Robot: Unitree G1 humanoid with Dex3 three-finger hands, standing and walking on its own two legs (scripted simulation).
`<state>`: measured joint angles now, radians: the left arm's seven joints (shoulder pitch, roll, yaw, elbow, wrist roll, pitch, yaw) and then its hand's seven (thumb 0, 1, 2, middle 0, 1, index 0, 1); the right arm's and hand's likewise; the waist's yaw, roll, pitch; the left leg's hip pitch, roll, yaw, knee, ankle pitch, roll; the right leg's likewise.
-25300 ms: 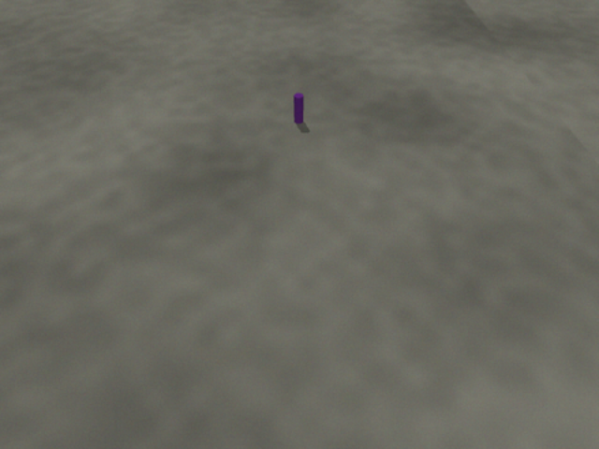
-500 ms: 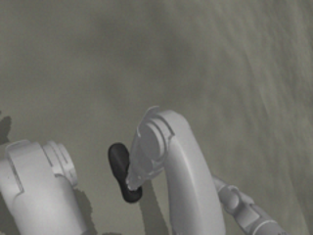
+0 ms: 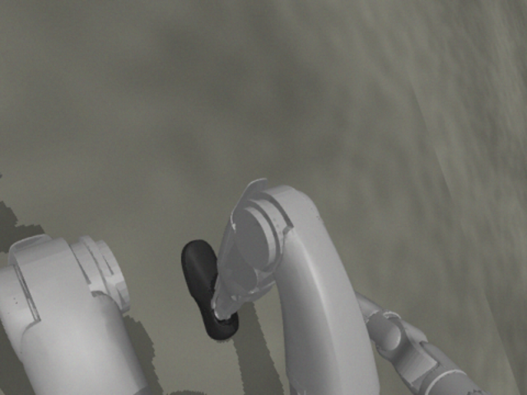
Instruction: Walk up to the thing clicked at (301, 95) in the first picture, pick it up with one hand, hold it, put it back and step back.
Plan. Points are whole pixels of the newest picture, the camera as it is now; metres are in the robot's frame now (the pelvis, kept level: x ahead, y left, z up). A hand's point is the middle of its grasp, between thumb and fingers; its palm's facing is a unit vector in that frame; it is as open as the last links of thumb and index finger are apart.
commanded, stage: withdraw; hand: left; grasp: from the side
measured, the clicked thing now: out of the picture +0.45 +0.27 -0.22
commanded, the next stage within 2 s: rise in 0.22 s
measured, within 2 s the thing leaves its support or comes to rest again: neither
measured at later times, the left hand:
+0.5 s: hand out of the picture +0.41 +0.36 -0.08, palm faces +0.25 -0.95 -0.19, open 17.3 cm
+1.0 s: hand out of the picture +0.30 +0.32 +0.11, palm faces +0.26 -0.87 -0.43, open 17.2 cm
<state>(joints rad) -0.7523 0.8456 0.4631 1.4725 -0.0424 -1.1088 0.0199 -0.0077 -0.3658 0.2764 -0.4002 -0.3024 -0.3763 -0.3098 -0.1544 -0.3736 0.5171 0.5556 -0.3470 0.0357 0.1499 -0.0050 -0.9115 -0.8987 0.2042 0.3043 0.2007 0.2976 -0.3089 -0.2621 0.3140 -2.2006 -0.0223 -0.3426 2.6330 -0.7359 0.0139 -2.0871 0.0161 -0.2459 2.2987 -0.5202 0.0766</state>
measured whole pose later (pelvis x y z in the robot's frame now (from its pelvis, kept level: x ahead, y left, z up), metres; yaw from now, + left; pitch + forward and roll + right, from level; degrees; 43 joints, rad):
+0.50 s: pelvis +0.01 +0.00 +0.03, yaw +4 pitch +24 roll -15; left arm -0.68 0.77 0.43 1.13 0.06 -0.63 -0.18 -0.01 -0.55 0.10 -0.11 -0.07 -0.08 -0.08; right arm 0.01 -0.32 0.23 0.60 -0.13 0.10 0.11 0.00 -0.93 -0.91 0.20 0.31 0.20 0.30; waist -0.18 -0.11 0.05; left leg -2.23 -0.02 -0.20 2.48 -0.70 0.04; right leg -2.14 -0.02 -0.14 2.25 -0.55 0.04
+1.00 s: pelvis +0.04 -0.02 +0.21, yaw +12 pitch +32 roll -4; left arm -0.14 0.44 0.23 0.47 0.06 -0.05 0.04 -0.01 -0.49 0.09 -0.08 -0.08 -0.07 -0.07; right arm 0.10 -0.24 0.01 0.52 0.05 0.12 -0.03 0.00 -0.90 -0.90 0.20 0.31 0.20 0.30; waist -0.06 0.00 -0.17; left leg -1.75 0.01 -0.06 1.87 -0.69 0.01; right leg -1.76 -0.04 -0.04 1.78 -0.58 0.03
